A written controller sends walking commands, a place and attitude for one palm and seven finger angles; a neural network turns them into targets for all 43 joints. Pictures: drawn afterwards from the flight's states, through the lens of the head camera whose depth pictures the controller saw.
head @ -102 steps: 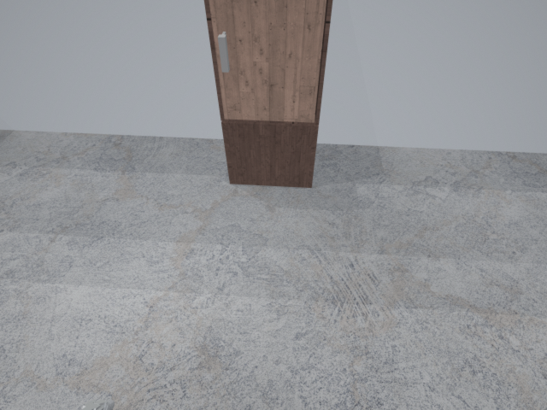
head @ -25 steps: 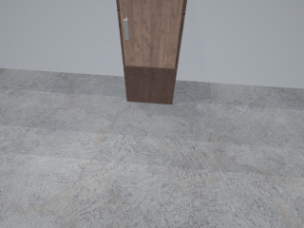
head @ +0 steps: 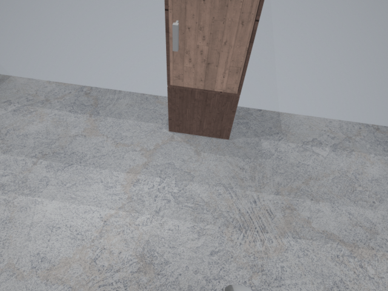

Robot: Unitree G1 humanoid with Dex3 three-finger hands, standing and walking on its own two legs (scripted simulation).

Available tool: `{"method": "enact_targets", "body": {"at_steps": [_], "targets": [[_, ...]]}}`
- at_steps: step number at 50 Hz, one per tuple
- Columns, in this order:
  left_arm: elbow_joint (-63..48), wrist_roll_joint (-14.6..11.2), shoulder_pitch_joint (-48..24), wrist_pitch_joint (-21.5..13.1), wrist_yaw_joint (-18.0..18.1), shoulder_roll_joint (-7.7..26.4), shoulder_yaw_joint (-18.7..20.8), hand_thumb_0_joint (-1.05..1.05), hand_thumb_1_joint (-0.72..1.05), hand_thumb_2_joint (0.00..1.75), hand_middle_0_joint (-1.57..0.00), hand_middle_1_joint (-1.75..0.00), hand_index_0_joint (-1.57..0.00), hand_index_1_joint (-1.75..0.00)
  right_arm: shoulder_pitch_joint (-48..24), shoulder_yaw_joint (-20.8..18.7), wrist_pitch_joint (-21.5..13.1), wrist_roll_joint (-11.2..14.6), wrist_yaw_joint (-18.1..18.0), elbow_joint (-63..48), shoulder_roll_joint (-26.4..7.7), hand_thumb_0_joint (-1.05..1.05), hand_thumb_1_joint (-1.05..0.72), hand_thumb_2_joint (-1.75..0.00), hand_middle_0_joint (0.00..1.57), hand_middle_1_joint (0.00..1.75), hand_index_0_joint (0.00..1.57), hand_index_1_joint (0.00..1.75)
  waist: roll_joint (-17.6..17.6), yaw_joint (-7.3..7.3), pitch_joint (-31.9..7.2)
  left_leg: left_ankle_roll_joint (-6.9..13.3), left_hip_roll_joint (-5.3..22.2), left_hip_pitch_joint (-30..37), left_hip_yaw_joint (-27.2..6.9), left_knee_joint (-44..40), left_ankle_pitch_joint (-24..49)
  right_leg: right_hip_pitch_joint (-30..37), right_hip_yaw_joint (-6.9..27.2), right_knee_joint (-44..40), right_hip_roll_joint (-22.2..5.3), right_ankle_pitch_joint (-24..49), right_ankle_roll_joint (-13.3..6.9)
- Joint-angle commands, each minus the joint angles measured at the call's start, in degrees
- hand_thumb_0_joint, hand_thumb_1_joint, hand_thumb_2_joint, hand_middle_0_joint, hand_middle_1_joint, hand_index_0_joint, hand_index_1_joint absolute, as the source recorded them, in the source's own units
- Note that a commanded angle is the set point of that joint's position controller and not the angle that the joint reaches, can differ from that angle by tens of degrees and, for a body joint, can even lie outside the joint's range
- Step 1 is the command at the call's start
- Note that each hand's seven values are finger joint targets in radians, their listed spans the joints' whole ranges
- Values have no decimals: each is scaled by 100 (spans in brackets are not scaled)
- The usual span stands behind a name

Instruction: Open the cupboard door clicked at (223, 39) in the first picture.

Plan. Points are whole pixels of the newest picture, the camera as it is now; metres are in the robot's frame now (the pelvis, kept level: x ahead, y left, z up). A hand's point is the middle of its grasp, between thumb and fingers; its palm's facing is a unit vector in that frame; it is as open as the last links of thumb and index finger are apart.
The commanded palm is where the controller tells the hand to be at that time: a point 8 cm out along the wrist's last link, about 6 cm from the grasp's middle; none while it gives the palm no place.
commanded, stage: walk to a spot facing it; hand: left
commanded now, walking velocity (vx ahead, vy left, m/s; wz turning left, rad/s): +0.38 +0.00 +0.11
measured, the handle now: (176, 35) +1.21 +0.12 -0.04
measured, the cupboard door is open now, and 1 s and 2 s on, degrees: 0 0 0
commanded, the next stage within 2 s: turn to face it in 0.54 s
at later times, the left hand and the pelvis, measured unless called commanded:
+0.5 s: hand (131, 277) +0.19 +0.15 -0.19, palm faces +0.20 -0.96 -0.18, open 7.2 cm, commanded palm none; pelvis +0.20 -0.04 -0.01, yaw +10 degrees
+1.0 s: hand (130, 220) +0.33 +0.18 -0.18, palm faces +0.19 -0.97 -0.17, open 7.4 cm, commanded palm none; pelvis +0.35 +0.01 +0.00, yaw +7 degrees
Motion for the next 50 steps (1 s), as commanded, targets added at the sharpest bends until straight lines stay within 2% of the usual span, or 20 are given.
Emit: {"method": "enact_targets", "body": {"at_steps": [1,5,8,9,10,11,13,17,20,25,27,28,29,30,31,33,36,40,44,50], "targets": [[-792,-51,-930,-234,-24,158,83,0,90,90,-20,-30,-20,-30,378,-243,-153,-9,-139,-32,-1003,0,-90,-90,20,30,20,30,874,-18,661,867,1394,-29,-1060,-1241,1514,-733,-55,-955,-263,526,75],[-907,-60,-1293,-279,-41,126,146,0,90,90,-20,-30,-20,-30,430,-308,-112,-62,-123,65,-1040,0,-90,-90,20,30,20,30,958,-96,688,766,1425,-258,-898,-1077,1680,119,-283,-1934,-54,708,-27],[-610,-28,-135,-359,1,401,263,0,90,90,-20,-30,-20,-30,225,-345,-66,-44,-101,24,-1106,0,-90,-90,20,30,20,30,536,505,186,494,1117,-656,-600,442,2613,1980,-466,-2654,277,853,-175],[-339,19,799,-444,50,752,369,0,90,90,-20,-30,-20,-30,244,-334,-72,-7,-59,-21,-991,0,-90,-90,20,30,20,30,71,877,-364,260,840,-1466,-345,1901,2237,3456,126,-2832,-210,629,-392],[-134,50,1657,-491,157,1496,563,0,90,90,-20,-30,-20,-30,469,-261,-110,66,0,-243,-590,0,-90,-90,20,30,20,30,-1477,1060,-1272,12,56,-2845,111,4034,-401,4718,2570,-3625,-2038,94,-941],[-76,-73,1824,-455,171,1590,527,0,90,90,-20,-30,-20,-30,-158,-272,-90,57,2,-475,-655,0,-90,-90,20,30,20,30,-1013,1093,-1091,90,118,-3336,-288,5189,-1427,4338,3472,-4338,-2508,-22,-1173],[-335,-33,608,-441,220,1053,398,0,90,90,-20,-30,-20,-30,-568,-361,-13,9,76,-568,-611,0,-90,-90,20,30,20,30,-580,646,-151,124,715,-3432,-372,5691,-557,2553,2728,-4670,-2252,-1508,-1082],[-496,50,-193,-476,261,469,184,0,90,90,-20,-30,-20,-30,-400,-348,312,-69,160,-524,-375,0,-90,-90,20,30,20,30,-582,-58,500,-139,945,-2541,-135,4523,-10,482,598,-4993,-1638,-745,-647],[-490,55,-253,-484,247,643,242,0,90,90,-20,-30,-20,-30,-658,-360,346,-65,264,-747,-362,0,-90,-90,20,30,20,30,-517,-125,523,-201,896,-2110,178,3288,357,299,-73,-5020,-1438,-658,-606],[-426,37,122,-437,206,917,285,0,90,90,-20,-30,-20,-30,-1448,-351,214,-44,350,-1194,-589,0,-90,-90,20,30,20,30,-316,161,515,-145,691,-1914,529,1922,306,1257,-204,-4610,-1562,-150,-634],[-432,11,129,-392,198,1006,306,0,90,90,-20,-30,-20,-30,-1222,-370,179,-61,332,-1191,-758,0,-90,-90,20,30,20,30,-50,-21,407,-119,501,-1109,748,1357,352,1203,-475,-3982,-1494,266,-527],[-439,-9,164,-371,176,935,303,0,90,90,-20,-30,-20,-30,-686,-435,148,-81,302,-1067,-1032,0,-90,-90,20,30,20,30,516,-252,64,-60,392,-177,683,891,289,991,-794,-2896,-1226,687,-382],[-586,-64,265,-343,112,663,275,0,90,90,-20,-30,-20,-30,12,-591,94,-152,227,-949,-1645,0,-90,-90,20,30,20,30,1923,-521,-372,403,1455,769,-1208,-9,-121,121,-1193,-903,-472,207,0],[-936,-66,-66,-371,74,531,190,0,90,90,-20,-30,-20,-30,461,-639,94,-100,126,-866,-2098,0,-90,-90,20,30,20,30,2409,-616,-406,1008,2519,1204,-3026,-776,613,-1100,-730,640,125,-1528,182],[-949,-29,-398,-349,131,629,198,0,90,90,-20,-30,-20,-30,230,-592,110,-51,38,-788,-1995,0,-90,-90,20,30,20,30,1717,-589,-436,1048,2545,965,-2954,-803,735,-1346,-31,1299,-92,-1249,85],[-657,-37,-187,-347,99,547,190,0,90,90,-20,-30,-20,-30,-600,-398,30,-20,-35,-1011,-1438,0,-90,-90,20,30,20,30,857,-140,-230,810,2173,291,-1785,-683,1778,-1128,198,1351,-430,-311,98],[-227,-34,471,-162,148,272,106,0,90,90,-20,-30,-20,-30,-964,-259,-88,4,-76,-915,-1143,0,-90,-90,20,30,20,30,813,226,-347,457,1705,-133,-261,-618,3764,-235,228,847,-348,234,198],[-110,-36,566,6,223,115,114,0,90,90,-20,-30,-20,-30,-918,-276,-31,-7,-113,-770,-998,0,-90,-90,20,30,20,30,551,292,-107,432,1699,-197,261,-671,4160,-139,244,391,-158,481,193],[-353,-38,128,104,177,118,188,0,90,90,-20,-30,-20,-30,-1022,-302,69,-26,-131,-734,-1078,0,-90,-90,20,30,20,30,883,258,261,612,1826,-286,557,-629,3622,-130,104,-424,-137,557,179],[-655,-22,-294,79,135,96,241,0,90,90,-20,-30,-20,-30,-959,-425,230,-75,-155,-642,-1219,0,-90,-90,20,30,20,30,988,93,325,546,2101,-134,567,19,3094,489,-182,-1696,41,238,25]]}}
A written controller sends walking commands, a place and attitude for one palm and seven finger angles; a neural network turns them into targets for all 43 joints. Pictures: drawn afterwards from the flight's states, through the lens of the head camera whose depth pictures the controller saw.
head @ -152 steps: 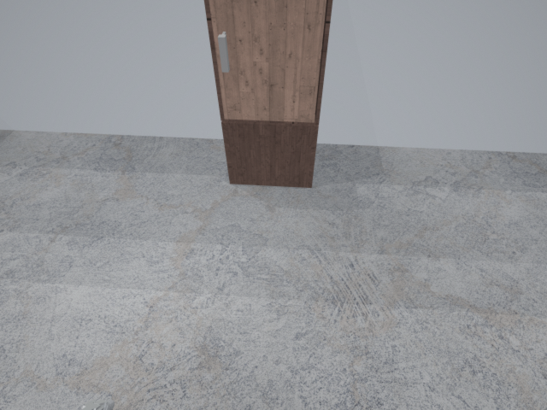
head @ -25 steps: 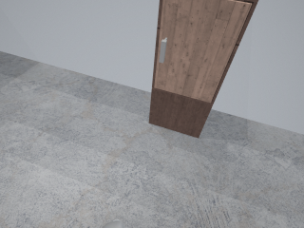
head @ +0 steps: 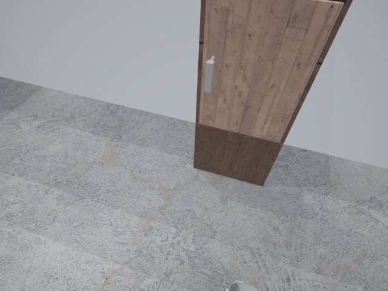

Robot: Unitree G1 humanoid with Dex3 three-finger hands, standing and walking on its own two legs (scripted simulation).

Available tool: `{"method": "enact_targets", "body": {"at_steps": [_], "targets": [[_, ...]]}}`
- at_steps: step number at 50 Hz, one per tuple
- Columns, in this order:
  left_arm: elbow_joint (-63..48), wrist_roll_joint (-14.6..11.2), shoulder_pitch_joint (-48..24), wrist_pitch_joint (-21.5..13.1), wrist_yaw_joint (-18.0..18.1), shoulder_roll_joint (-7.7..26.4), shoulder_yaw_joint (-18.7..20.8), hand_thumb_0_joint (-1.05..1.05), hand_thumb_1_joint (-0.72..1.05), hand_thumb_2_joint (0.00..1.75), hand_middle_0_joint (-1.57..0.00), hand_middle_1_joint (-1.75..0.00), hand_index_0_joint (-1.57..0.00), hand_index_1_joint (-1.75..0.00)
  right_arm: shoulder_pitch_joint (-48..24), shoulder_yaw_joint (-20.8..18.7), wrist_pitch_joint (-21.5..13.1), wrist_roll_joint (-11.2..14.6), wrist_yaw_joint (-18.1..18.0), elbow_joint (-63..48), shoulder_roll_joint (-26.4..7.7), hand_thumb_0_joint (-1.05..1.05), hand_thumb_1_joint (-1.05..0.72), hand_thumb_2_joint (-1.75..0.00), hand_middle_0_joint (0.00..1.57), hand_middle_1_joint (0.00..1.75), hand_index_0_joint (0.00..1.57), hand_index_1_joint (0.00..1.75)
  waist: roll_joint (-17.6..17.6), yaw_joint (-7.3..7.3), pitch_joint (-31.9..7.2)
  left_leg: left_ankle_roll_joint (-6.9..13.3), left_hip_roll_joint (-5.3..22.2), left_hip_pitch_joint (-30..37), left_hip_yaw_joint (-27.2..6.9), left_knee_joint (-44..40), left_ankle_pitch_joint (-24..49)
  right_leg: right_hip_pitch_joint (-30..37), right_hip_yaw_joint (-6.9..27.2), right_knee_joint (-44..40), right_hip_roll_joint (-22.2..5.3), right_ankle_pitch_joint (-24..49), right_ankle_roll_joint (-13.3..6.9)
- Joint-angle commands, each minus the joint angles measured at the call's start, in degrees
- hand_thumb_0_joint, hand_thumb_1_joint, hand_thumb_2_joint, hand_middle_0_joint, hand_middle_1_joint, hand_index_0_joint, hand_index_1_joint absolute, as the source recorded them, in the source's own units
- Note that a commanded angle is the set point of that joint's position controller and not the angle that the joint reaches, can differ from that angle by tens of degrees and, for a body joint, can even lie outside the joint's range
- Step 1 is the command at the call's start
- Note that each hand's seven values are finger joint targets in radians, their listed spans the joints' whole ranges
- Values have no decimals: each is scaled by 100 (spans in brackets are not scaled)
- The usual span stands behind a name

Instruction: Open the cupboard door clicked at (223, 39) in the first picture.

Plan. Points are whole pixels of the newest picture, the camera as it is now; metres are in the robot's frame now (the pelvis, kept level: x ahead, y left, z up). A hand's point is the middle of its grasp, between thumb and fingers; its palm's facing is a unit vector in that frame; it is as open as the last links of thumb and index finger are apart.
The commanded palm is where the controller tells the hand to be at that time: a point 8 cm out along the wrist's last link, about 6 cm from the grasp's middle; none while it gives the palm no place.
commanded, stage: turn to face it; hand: left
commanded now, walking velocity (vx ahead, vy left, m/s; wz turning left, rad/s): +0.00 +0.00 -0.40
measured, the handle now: (210, 74) +0.87 +0.00 -0.04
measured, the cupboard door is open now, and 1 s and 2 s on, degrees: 0 0 0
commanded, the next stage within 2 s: take the last steps up to it in 0.34 s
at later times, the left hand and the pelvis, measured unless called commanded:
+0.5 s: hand out of the picture +0.13 +0.17 -0.17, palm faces -0.10 -0.98 -0.18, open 7.4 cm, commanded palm none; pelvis +0.03 +0.00 +0.00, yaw -10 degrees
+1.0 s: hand (156, 260) +0.22 +0.11 -0.17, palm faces -0.28 -0.95 -0.17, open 7.4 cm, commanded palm none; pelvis +0.10 -0.03 -0.01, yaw -14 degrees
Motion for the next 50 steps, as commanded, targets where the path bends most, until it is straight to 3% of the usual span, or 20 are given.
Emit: {"method": "enact_targets", "body": {"at_steps": [1,3,4,5,7,9,11,20,24,25,26,27,28,30,32,41,44,47,48,50], "targets": [[-452,-21,52,-191,-12,348,100,0,90,90,-20,-30,-20,-30,220,-251,-11,-37,-89,-198,-962,0,-90,-90,20,30,20,30,816,-105,-27,420,1776,-69,-658,-57,2988,564,-134,-875,80,3,-132],[-276,25,771,-318,8,727,160,0,90,90,-20,-30,-20,-30,210,-259,8,31,-42,-266,-914,0,-90,-90,20,30,20,30,22,230,-490,-22,1326,-578,-260,1470,2332,1837,154,-2007,-96,1635,-244],[-226,64,1073,-412,88,1332,273,0,90,90,-20,-30,-20,-30,360,-193,1,81,-10,-411,-514,0,-90,-90,20,30,20,30,-1610,255,-796,-425,519,-2073,12,3110,-290,2842,2255,-2406,-1578,3813,-902],[-202,-91,1317,-393,114,1362,219,0,90,90,-20,-30,-20,-30,117,-161,70,99,-61,-532,-545,0,-90,-90,20,30,20,30,-1199,316,-980,-502,219,-2172,-837,3848,-1854,2635,2481,-2608,-1975,4814,-1512],[-390,-68,570,-349,176,1240,223,0,90,90,-20,-30,-20,-30,-105,-175,175,84,-65,-530,-573,0,-90,-90,20,30,20,30,-1114,143,-824,-495,351,-2430,-1419,4388,-1394,1988,2488,-2988,-1652,2818,-1512],[-608,-70,-70,-309,203,1050,195,0,90,90,-20,-30,-20,-30,20,-183,233,25,-16,-390,-555,0,-90,-90,20,30,20,30,-419,-104,-649,-527,477,-2278,-1451,4271,-656,1393,1852,-3120,-1246,1617,-1281],[-690,-52,-256,-301,168,1035,189,0,90,90,-20,-30,-20,-30,146,-185,290,-8,6,-327,-544,0,-90,-90,20,30,20,30,-465,-165,-571,-557,422,-2107,-1375,3940,-401,1070,1579,-3250,-1028,970,-1120],[-724,4,-159,-208,94,1261,271,0,90,90,-20,-30,-20,-30,-187,-134,233,33,1,-626,-579,0,-90,-90,20,30,20,30,-687,58,-496,-513,162,-1730,-1236,1957,-651,1276,2015,-3318,-915,345,-1264],[-796,-54,-458,-159,95,1168,242,0,90,90,-20,-30,-20,-30,645,-72,130,20,-23,-434,-500,0,-90,-90,20,30,20,30,-553,-302,-594,-413,23,-272,-1068,138,104,575,1854,-3113,-550,-847,-905],[-833,-81,-441,-141,65,970,189,0,90,90,-20,-30,-20,-30,835,-81,79,-3,-35,-389,-660,0,-90,-90,20,30,20,30,-43,-340,-443,-308,263,179,-1407,-556,-313,-68,1592,-2748,-185,-1525,-657],[-949,-102,-425,-128,5,671,135,0,90,90,-20,-30,-20,-30,957,-178,55,-96,-41,-416,-1101,0,-90,-90,20,30,20,30,1349,-420,-164,93,1290,124,-2895,-1404,-1808,-818,926,-1559,484,-1769,-358],[-1079,-85,-610,-148,-18,648,139,0,90,90,-20,-30,-20,-30,792,-220,77,-115,-52,-589,-1449,0,-90,-90,20,30,20,30,2034,-448,228,569,2184,-634,-4059,-2223,-2954,-1021,331,-243,724,-1387,-187],[-1094,27,-855,-137,-37,842,198,0,90,90,-20,-30,-20,-30,629,-234,49,-104,-50,-611,-1437,0,-90,-90,20,30,20,30,1939,-443,472,650,2256,-1160,-4216,-2339,-2962,-982,697,635,450,-1195,-229],[-795,42,-360,-211,-140,762,218,0,90,90,-20,-30,-20,-30,210,-94,-60,-71,-61,-663,-1024,0,-90,-90,20,30,20,30,866,-59,376,437,1542,-995,-3047,-2035,-1715,-868,633,1356,398,-453,-200],[-623,20,-167,-262,-163,609,145,0,90,90,-20,-30,-20,-30,490,-89,-174,-34,-67,-539,-936,0,-90,-90,20,30,20,30,781,-111,-3,337,1228,-322,-2350,-1807,-627,-919,502,1485,326,-50,-141],[-628,-25,-998,-346,-172,355,-18,0,90,90,-20,-30,-20,-30,1625,-112,-238,-56,-73,179,-765,0,-90,-90,20,30,20,30,978,-520,164,661,1491,322,-2012,-1539,1140,-609,69,-253,-29,-298,-97],[-597,-34,-1096,-389,-169,312,-28,0,90,90,-20,-30,-20,-30,1611,-138,-209,-77,-54,288,-793,0,-90,-90,20,30,20,30,1071,-517,187,638,1514,83,-1976,-1368,1148,-98,-96,-830,40,-487,-156],[-300,-39,-390,-467,-147,332,35,0,90,90,-20,-30,-20,-30,1380,-136,-180,-52,-42,335,-749,0,-90,-90,20,30,20,30,783,-132,-118,359,1206,-451,-1658,-674,861,1392,-348,-1985,284,178,-245],[-108,-31,157,-514,-109,552,86,0,90,90,-20,-30,-20,-30,1324,-126,-196,-5,-11,321,-645,0,-90,-90,20,30,20,30,396,130,-354,196,952,-1029,-1390,75,884,2458,-95,-2319,127,393,-375],[266,-49,1582,-601,7,1523,275,0,90,90,-20,-30,-20,-30,889,-2,-249,71,61,-61,-232,0,-90,-90,20,30,20,30,-1441,626,-755,-200,27,-3372,-686,2986,-1586,4142,2846,-3265,-2121,-15,-1296]]}}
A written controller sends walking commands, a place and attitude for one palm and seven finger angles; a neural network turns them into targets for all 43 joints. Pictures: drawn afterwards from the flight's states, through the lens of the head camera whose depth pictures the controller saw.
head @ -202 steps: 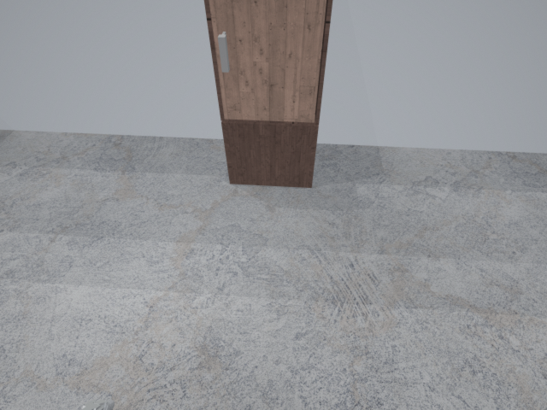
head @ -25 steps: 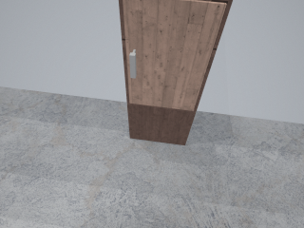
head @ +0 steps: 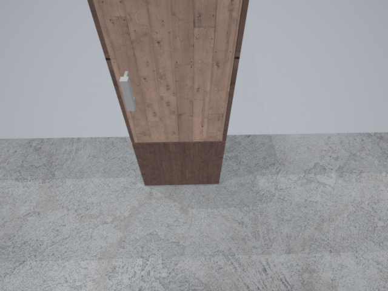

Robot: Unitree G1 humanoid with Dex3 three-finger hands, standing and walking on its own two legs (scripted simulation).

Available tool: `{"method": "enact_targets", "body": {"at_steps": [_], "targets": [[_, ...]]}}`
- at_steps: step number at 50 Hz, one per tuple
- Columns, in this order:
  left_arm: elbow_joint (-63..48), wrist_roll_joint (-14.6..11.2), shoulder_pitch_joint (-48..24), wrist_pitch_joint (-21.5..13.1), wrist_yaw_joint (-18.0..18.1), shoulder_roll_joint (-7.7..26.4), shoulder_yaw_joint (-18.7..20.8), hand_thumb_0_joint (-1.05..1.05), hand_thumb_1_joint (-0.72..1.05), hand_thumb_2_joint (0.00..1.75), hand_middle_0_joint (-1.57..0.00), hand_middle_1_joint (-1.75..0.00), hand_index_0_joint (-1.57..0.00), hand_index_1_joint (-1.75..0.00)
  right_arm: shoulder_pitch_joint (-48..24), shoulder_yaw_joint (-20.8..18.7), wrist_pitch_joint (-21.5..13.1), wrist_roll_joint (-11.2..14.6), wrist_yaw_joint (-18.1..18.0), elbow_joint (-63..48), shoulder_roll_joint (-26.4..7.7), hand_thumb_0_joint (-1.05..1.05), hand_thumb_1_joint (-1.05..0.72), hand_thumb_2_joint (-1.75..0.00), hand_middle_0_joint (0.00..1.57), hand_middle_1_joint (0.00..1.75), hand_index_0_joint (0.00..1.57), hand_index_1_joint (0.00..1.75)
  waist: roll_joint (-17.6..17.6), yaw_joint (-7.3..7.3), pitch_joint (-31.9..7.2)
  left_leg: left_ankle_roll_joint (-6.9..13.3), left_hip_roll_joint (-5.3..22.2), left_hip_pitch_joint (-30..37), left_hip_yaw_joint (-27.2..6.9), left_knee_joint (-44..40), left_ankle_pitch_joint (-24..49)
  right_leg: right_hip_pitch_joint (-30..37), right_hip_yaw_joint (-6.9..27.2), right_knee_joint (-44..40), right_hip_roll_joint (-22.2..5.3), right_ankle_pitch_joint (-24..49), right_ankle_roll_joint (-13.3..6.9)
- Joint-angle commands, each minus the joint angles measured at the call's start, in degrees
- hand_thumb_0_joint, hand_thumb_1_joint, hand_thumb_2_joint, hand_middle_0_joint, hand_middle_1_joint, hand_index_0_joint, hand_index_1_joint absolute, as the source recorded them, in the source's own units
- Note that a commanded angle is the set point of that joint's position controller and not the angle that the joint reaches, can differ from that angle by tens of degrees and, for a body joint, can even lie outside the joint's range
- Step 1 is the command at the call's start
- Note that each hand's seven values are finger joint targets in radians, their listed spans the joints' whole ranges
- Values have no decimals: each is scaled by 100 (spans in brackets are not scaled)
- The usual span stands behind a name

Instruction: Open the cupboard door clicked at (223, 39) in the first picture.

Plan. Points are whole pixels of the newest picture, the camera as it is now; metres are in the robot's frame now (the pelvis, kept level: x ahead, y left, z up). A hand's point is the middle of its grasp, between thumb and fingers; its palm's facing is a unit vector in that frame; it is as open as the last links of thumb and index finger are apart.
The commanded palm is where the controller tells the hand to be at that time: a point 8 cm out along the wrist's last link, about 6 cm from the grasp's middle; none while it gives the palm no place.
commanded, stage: take the last steps up to it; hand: left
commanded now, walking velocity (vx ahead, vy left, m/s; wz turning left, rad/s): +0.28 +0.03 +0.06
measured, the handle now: (129, 91) +0.74 +0.23 -0.03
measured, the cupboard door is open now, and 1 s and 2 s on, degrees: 0 0 0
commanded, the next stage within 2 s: come to a stop and stand still in 0.38 s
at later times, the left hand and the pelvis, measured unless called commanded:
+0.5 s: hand out of the picture +0.08 +0.20 -0.18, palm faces +0.12 -0.98 -0.15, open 7.4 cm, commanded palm none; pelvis +0.14 +0.03 +0.00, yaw +2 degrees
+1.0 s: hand (116, 263) +0.22 +0.20 -0.17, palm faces +0.11 -0.97 -0.22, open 7.3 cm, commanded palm none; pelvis +0.17 +0.01 +0.00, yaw +4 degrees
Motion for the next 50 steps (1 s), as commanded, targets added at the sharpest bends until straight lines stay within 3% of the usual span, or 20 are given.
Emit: {"method": "enact_targets", "body": {"at_steps": [1,3,5,7,15,17,18,20,21,23,26,28,32,34,37,39,43,46,48,50], "targets": [[352,-99,2130,-245,211,1390,304,0,90,90,-20,-30,-20,-30,-775,-106,-141,39,6,-691,-673,0,-90,-90,20,30,20,30,-1236,1072,-471,232,77,-3353,-499,3419,-1066,2525,3085,-1815,-2334,-965,-1138],[149,-69,1314,-225,267,810,212,0,90,90,-20,-30,-20,-30,-965,-198,-78,5,54,-681,-572,0,-90,-90,20,30,20,30,-725,694,306,243,412,-3410,-682,3779,-222,1415,2379,-2089,-2017,-1591,-1006],[0,-17,943,-289,292,409,105,0,90,90,-20,-30,-20,-30,-786,-185,2,-48,91,-589,-349,0,-90,-90,20,30,20,30,-524,386,517,105,492,-2903,-557,3394,279,677,1341,-2089,-1626,-457,-782],[-23,-7,867,-334,285,424,70,0,90,90,-20,-30,-20,-30,-693,-177,56,-35,117,-602,-266,0,-90,-90,20,30,20,30,-648,234,464,19,433,-2574,-395,2882,445,465,811,-2039,-1455,302,-751],[128,-9,1072,-327,242,863,105,0,90,90,-20,-30,-20,-30,-1601,-141,-44,-2,238,-1080,-480,0,-90,-90,20,30,20,30,-688,356,402,104,106,-1725,-49,933,886,721,509,-1581,-1333,937,-671],[178,-34,1069,-273,246,835,108,0,90,90,-20,-30,-20,-30,-1316,-143,-86,-26,198,-996,-627,0,-90,-90,20,30,20,30,-477,157,274,143,-89,-806,113,221,1161,556,322,-930,-1108,1097,-504],[188,-39,1150,-240,239,717,78,0,90,90,-20,-30,-20,-30,-845,-185,-115,-45,163,-846,-842,0,-90,-90,20,30,20,30,25,-15,33,181,-41,89,-36,-71,1344,186,151,-46,-868,1080,-364],[-46,-95,1303,-220,195,305,10,0,90,90,-20,-30,-20,-30,126,-350,-108,-74,35,-701,-1784,0,-90,-90,20,30,20,30,1997,-225,-705,1076,2001,1249,-2662,-1142,2068,-1218,-308,2862,239,-2194,62],[-101,-57,1095,-188,232,403,-2,0,90,90,-20,-30,-20,-30,-71,-315,-90,-43,-28,-688,-1676,0,-90,-90,20,30,20,30,1683,-240,-685,1202,2067,946,-2752,-1383,1489,-1464,236,3631,74,-2208,-7],[-44,-48,777,-192,161,427,27,0,90,90,-20,-30,-20,-30,-864,-190,-132,-7,-57,-918,-1189,0,-90,-90,20,30,20,30,693,18,-67,1202,1749,-14,-2129,-1509,1257,-1612,473,3924,-322,-1364,5],[181,-57,1268,-22,206,72,-58,0,90,90,-20,-30,-20,-30,-1478,-28,-186,14,-107,-988,-856,0,-90,-90,20,30,20,30,466,445,-109,948,1271,-806,-1008,-1511,2835,-634,518,2889,-385,-825,196],[268,-99,1472,80,273,-1,-105,0,90,90,-20,-30,-20,-30,-1658,-17,-156,35,-141,-967,-837,0,-90,-90,20,30,20,30,368,551,-291,997,1216,-801,-802,-1363,3571,-174,479,2071,-311,-724,281],[186,-62,1317,165,331,103,-121,0,90,90,-20,-30,-20,-30,-1693,-119,17,44,-142,-850,-999,0,-90,-90,20,30,20,30,578,453,-285,991,1194,-821,-783,-1090,3026,263,253,887,-147,-453,322],[179,-42,1433,144,346,252,-81,0,90,90,-20,-30,-20,-30,-1799,-142,80,65,-130,-827,-969,0,-90,-90,20,30,20,30,479,597,-123,764,985,-1139,-723,-778,2373,656,301,33,-158,254,291],[-36,-17,933,71,367,846,-48,0,90,90,-20,-30,-20,-30,-1516,-122,191,127,-23,-839,-588,0,-90,-90,20,30,20,30,-286,283,-43,151,-4,-1041,-297,-94,482,147,1451,-856,-1102,1093,-211],[-133,-47,676,38,373,968,-2,0,90,90,-20,-30,-20,-30,-1384,-135,330,75,-26,-744,-565,0,-90,-90,20,30,20,30,-1323,294,-141,39,-189,-786,-228,634,10,-150,1865,-1366,-1474,1004,-628],[-176,-41,453,52,418,943,75,0,90,90,-20,-30,-20,-30,-1217,-138,336,80,-45,-681,-592,0,-90,-90,20,30,20,30,-769,327,-300,10,-167,-1108,-503,1088,-266,529,1592,-1050,-1487,2266,-869],[-164,-37,461,87,427,1002,148,0,90,90,-20,-30,-20,-30,-1166,-132,320,83,-68,-709,-588,0,-90,-90,20,30,20,30,-922,399,-366,-23,-163,-1077,-508,469,-145,858,1513,-792,-1456,2687,-848],[-180,-75,314,112,426,940,152,0,90,90,-20,-30,-20,-30,-920,-119,265,76,-71,-613,-574,0,-90,-90,20,30,20,30,-806,308,-476,9,-102,-491,-502,-436,795,666,1251,-535,-1214,2110,-566],[-280,-108,287,155,390,666,108,0,90,90,-20,-30,-20,-30,-985,-131,199,23,-80,-667,-848,0,-90,-90,20,30,20,30,220,402,-467,267,506,-296,-1044,-730,2034,293,659,-188,-498,1040,-106]]}}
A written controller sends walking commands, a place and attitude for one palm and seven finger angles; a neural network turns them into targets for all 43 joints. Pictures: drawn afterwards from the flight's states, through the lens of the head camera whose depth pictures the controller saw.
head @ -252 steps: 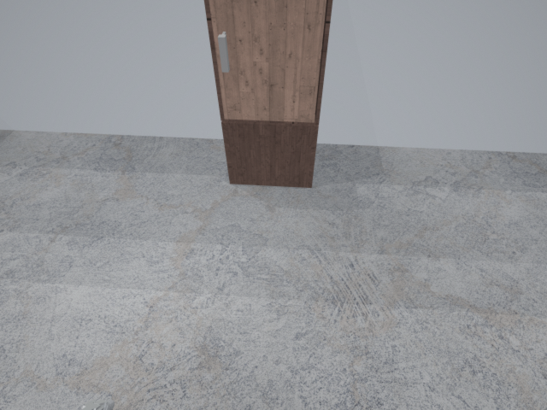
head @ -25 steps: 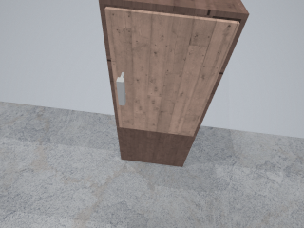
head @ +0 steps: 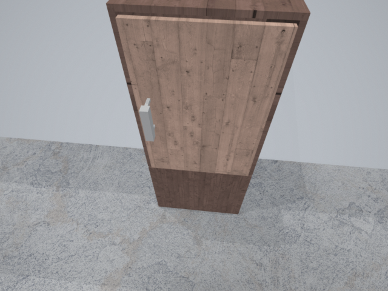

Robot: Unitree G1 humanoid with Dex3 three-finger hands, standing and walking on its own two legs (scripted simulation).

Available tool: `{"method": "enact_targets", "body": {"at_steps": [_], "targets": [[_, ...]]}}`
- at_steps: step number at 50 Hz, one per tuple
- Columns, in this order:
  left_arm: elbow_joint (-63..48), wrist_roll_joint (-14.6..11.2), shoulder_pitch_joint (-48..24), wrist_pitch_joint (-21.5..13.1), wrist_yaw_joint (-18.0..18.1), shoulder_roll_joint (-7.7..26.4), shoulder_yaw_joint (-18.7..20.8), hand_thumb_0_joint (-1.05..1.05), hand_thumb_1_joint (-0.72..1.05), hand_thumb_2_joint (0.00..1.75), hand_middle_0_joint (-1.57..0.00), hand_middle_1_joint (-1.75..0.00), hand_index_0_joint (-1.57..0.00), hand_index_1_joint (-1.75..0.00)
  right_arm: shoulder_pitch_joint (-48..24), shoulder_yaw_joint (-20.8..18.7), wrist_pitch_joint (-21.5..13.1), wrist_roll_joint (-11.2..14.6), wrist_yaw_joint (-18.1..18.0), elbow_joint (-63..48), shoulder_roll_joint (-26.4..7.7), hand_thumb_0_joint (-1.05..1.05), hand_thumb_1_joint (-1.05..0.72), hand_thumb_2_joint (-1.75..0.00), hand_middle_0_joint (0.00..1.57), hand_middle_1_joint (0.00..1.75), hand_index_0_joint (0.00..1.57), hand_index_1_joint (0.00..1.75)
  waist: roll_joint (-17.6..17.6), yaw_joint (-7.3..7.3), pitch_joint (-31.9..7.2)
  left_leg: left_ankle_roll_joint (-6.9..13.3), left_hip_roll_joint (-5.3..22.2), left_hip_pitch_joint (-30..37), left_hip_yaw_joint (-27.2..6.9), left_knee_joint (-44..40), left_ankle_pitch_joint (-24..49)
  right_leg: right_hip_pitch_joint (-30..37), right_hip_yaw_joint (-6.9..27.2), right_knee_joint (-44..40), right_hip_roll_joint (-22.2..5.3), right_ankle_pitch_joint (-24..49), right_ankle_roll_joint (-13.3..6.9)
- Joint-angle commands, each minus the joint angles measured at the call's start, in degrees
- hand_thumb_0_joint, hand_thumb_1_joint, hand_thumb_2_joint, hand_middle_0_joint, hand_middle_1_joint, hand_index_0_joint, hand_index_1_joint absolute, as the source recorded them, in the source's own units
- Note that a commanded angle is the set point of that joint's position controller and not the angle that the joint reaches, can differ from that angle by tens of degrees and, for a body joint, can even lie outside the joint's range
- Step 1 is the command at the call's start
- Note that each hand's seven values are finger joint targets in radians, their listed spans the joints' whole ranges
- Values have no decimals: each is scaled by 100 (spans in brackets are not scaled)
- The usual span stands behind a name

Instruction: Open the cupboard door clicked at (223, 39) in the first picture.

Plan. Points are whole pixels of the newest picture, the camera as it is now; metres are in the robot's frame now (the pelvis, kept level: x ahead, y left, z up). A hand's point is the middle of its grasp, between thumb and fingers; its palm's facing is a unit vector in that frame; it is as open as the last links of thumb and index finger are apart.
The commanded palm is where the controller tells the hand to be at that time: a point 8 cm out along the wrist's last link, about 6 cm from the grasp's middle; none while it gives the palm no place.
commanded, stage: come to a stop and stand still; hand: left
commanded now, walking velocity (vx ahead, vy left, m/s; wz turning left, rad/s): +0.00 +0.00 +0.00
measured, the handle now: (149, 119) +0.58 +0.18 -0.03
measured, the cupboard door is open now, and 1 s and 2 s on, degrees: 0 0 0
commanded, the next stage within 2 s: look again from close up in 0.38 s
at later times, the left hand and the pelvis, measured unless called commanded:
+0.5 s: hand out of the picture -0.01 +0.18 -0.16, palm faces +0.01 -0.97 -0.24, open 7.4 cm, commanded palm none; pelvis +0.00 +0.00 +0.00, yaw -1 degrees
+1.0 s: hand out of the picture +0.04 +0.16 -0.16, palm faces +0.00 -0.97 -0.24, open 7.3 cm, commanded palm none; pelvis +0.01 -0.02 +0.01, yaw -1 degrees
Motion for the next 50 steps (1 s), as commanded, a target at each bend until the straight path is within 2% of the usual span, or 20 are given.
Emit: {"method": "enact_targets", "body": {"at_steps": [1,2,3,5,7,9,12,13,14,15,16,17,18,19,22,26,29,36,44,50], "targets": [[-273,-48,159,29,33,559,114,0,90,90,-20,-30,-20,-30,232,-49,-198,-66,-48,-252,-586,0,-90,-90,20,30,20,30,832,120,-360,387,1030,-153,-934,-1356,1433,424,180,-165,-267,125,54],[-260,-21,102,55,21,524,85,0,90,90,-20,-30,-20,-30,69,-47,-196,-63,-57,-305,-624,0,-90,-90,20,30,20,30,906,145,-141,492,1092,-468,-1040,-1575,1169,519,135,11,-152,-226,111],[-223,-7,185,63,4,503,69,0,90,90,-20,-30,-20,-30,-13,-43,-207,-53,-71,-340,-619,0,-90,-90,20,30,20,30,741,211,-36,541,1077,-625,-1006,-1620,957,597,177,44,-154,-265,105],[-128,-2,351,52,-15,493,38,0,90,90,-20,-30,-20,-30,-37,-38,-223,-59,-75,-345,-606,0,-90,-90,20,30,20,30,558,228,-34,487,929,-591,-852,-1583,612,652,265,-150,-197,-49,82],[-58,3,456,24,-22,549,14,0,90,90,-20,-30,-20,-30,-5,-31,-226,-43,-50,-319,-584,0,-90,-90,20,30,20,30,457,204,-37,392,764,-592,-742,-1578,-20,692,362,-449,-255,69,81],[-16,6,499,-19,-25,581,1,0,90,90,-20,-30,-20,-30,72,-29,-216,-39,-30,-285,-529,0,-90,-90,20,30,20,30,44,156,66,308,606,-609,-665,-1526,-490,625,555,-778,-319,-18,44],[41,-3,533,-71,-21,592,-24,0,90,90,-20,-30,-20,-30,363,11,-210,-43,-17,-166,-410,0,-90,-90,20,30,20,30,-359,28,133,245,405,-350,-455,-1300,-352,307,830,-1204,-444,-488,-10],[62,-9,540,-85,-15,600,-34,0,90,90,-20,-30,-20,-30,411,26,-211,-35,-17,-121,-375,0,-90,-90,20,30,20,30,-358,2,134,234,407,-222,-437,-1279,-232,242,859,-1267,-445,-504,-23],[168,-3,1118,-199,229,653,-124,0,90,90,-20,-30,-20,-30,-16,44,-330,-15,19,-509,-699,0,-90,-90,20,30,20,30,46,150,-53,93,555,-296,-164,-306,607,544,789,-578,-646,1410,-47],[-39,-33,876,-278,169,894,-102,0,90,90,-20,-30,-20,-30,261,90,-309,-29,43,-626,-362,0,-90,-90,20,30,20,30,275,-37,-674,63,226,-241,-228,-458,-206,617,1086,-757,-818,112,-245],[-130,-32,747,-283,112,933,-107,0,90,90,-20,-30,-20,-30,430,121,-316,-42,57,-626,-375,0,-90,-90,20,30,20,30,224,-106,-591,111,261,-124,-315,-590,-205,256,1050,-799,-709,-854,-306],[-157,-21,704,-259,72,827,-118,0,90,90,-20,-30,-20,-30,543,120,-331,-58,57,-660,-385,0,-90,-90,20,30,20,30,410,-136,-412,183,330,-155,-418,-719,-103,17,893,-776,-552,-1032,-265],[-190,-10,650,-234,37,787,-119,0,90,90,-20,-30,-20,-30,552,130,-338,-86,56,-720,-398,0,-90,-90,20,30,20,30,573,-114,-116,249,428,-376,-513,-916,-277,-92,714,-699,-406,-1051,-212],[-166,-11,699,-232,17,700,-144,0,90,90,-20,-30,-20,-30,521,135,-340,-83,45,-755,-445,0,-90,-90,20,30,20,30,508,-76,53,289,478,-580,-631,-1097,-401,-14,665,-649,-307,-877,-174],[-72,-23,857,-254,-8,595,-191,0,90,90,-20,-30,-20,-30,552,144,-342,-60,30,-783,-539,0,-90,-90,20,30,20,30,-149,-35,210,318,423,-647,-595,-1188,-519,130,741,-812,-315,-798,-150],[9,-45,836,-301,-23,630,-184,0,90,90,-20,-30,-20,-30,686,183,-368,-64,22,-601,-528,0,-90,-90,20,30,20,30,-302,-72,219,287,352,-341,-469,-1154,-154,110,832,-985,-390,-744,-166],[51,-49,831,-318,-26,668,-164,0,90,90,-20,-30,-20,-30,704,216,-388,-66,20,-489,-507,0,-90,-90,20,30,20,30,-154,-54,187,278,343,-281,-434,-1202,11,209,822,-1005,-417,-593,-178],[151,-67,747,-346,-21,692,-149,0,90,90,-20,-30,-20,-30,734,243,-413,-70,0,-226,-471,0,-90,-90,20,30,20,30,-276,-20,2,229,376,-148,-354,-1172,313,537,776,-1018,-479,-97,-193],[209,-71,607,-349,-21,743,-115,0,90,90,-20,-30,-20,-30,712,246,-422,-72,-25,-26,-445,0,-90,-90,20,30,20,30,-83,9,-15,191,412,-125,-346,-1201,543,740,741,-990,-479,323,-227],[236,-72,555,-341,-25,762,-104,0,90,90,-20,-30,-20,-30,682,241,-402,-77,-31,45,-443,0,-90,-90,20,30,20,30,-110,7,-31,162,409,-43,-307,-1178,532,738,758,-1080,-502,291,-237]]}}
